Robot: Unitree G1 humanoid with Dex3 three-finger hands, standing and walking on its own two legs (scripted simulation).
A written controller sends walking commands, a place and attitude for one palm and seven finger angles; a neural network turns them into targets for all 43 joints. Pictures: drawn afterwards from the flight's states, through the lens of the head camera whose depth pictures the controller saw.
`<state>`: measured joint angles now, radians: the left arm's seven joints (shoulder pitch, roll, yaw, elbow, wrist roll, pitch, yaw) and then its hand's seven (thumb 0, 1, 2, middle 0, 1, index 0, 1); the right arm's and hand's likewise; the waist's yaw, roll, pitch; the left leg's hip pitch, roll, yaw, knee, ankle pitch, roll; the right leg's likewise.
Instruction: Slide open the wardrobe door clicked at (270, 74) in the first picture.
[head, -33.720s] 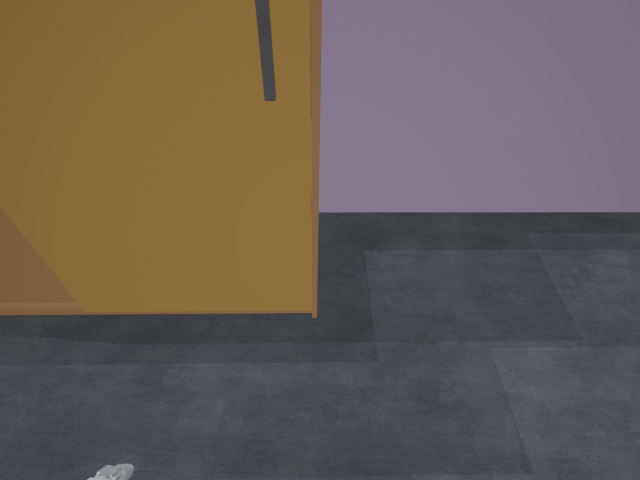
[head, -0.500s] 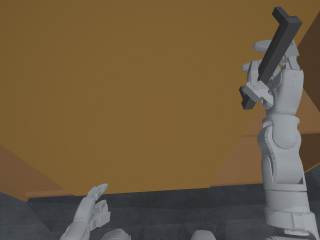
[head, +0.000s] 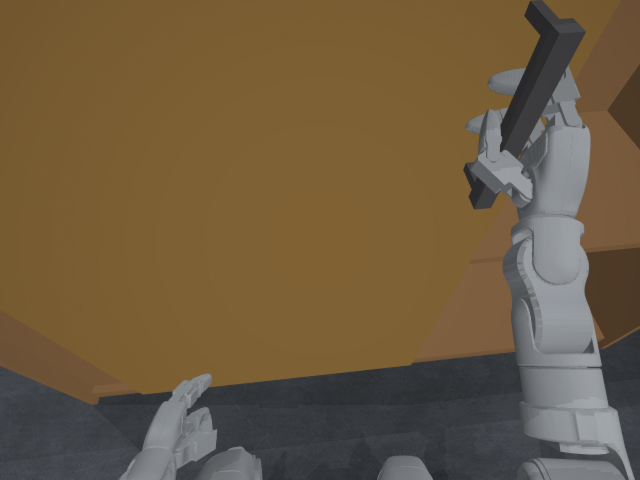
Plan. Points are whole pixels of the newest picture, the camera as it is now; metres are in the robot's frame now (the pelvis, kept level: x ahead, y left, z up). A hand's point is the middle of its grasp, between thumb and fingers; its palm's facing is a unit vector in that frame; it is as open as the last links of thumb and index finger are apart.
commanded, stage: step sideways, sliding the door along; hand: right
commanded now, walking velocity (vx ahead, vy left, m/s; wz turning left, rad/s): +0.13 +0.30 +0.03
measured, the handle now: (505, 120) +0.40 -0.21 +0.21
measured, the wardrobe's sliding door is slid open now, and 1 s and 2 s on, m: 0.62 0.63 0.62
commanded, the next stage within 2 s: stop walking and hold the door there in 0.32 s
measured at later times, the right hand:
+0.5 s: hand (472, 152) +0.38 -0.18 +0.20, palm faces +0.52 +0.84 -0.15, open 6.0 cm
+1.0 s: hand (474, 153) +0.38 -0.18 +0.20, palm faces +0.61 +0.75 -0.24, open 5.8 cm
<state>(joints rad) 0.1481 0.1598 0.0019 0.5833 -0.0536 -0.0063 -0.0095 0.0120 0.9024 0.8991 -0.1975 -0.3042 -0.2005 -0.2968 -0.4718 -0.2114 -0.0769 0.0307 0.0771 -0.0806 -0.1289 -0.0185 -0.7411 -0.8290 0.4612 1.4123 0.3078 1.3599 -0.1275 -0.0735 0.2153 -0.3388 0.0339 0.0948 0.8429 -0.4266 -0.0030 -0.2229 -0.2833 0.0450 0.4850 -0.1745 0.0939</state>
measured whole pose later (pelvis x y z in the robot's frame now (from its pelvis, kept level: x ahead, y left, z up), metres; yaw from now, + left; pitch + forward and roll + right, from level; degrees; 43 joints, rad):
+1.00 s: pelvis +0.01 +0.18 +0.01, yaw +6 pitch -3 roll +1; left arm 0.34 0.30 0.04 0.73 -0.07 -0.07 0.10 0.01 0.90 0.90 -0.19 -0.30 -0.20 -0.30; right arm -0.30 -0.64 -0.57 0.58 0.03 -0.17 -0.12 -0.17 -0.65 -0.76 0.46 1.40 0.36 1.40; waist 0.04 -0.01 -0.01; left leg -0.24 0.05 0.07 0.58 -0.34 -0.02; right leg -0.20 -0.01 -0.06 0.40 -0.15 -0.03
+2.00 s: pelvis -0.01 +0.14 +0.00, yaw +5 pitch -1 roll +0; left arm 0.15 0.25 0.01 0.67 -0.06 -0.03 0.08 0.01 0.90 0.90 -0.20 -0.30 -0.20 -0.30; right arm -0.45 -0.60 -0.45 0.62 0.05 -0.22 -0.09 -0.26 -0.65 -0.84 0.46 1.47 0.43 1.42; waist -0.04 -0.03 0.10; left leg -0.34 0.12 0.07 0.83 -0.47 -0.02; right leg -0.26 0.07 -0.05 0.44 -0.16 -0.09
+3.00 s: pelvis +0.02 +0.01 +0.01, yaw +1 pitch -3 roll +0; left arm 0.12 0.24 -0.01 0.63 -0.05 -0.04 0.08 0.01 0.90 0.90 -0.20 -0.30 -0.20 -0.30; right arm -0.26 -0.33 -0.20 0.06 0.07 -0.16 -0.12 -0.20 -0.72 -0.78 0.46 1.46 0.39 1.40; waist -0.01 0.03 0.11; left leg -0.15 0.02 0.04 0.40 -0.20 -0.01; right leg -0.17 -0.04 -0.08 0.42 -0.20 0.00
